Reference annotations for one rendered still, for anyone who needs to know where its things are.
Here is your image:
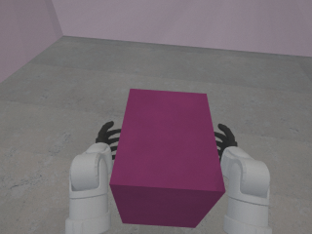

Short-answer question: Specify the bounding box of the robot left forearm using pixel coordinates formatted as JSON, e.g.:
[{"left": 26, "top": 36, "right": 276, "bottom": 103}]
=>
[{"left": 64, "top": 142, "right": 113, "bottom": 234}]

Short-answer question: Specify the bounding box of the robot right forearm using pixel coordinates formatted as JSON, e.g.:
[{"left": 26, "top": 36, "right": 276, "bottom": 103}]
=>
[{"left": 220, "top": 146, "right": 272, "bottom": 234}]

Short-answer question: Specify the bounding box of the carton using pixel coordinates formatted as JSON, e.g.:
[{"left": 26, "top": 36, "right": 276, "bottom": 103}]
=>
[{"left": 109, "top": 89, "right": 226, "bottom": 228}]

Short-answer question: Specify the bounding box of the left robot hand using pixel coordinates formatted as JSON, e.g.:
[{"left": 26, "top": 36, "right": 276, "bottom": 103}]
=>
[{"left": 96, "top": 121, "right": 121, "bottom": 160}]

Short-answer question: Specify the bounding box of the right robot hand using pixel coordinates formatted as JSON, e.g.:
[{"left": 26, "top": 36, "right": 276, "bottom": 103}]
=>
[{"left": 214, "top": 123, "right": 238, "bottom": 163}]

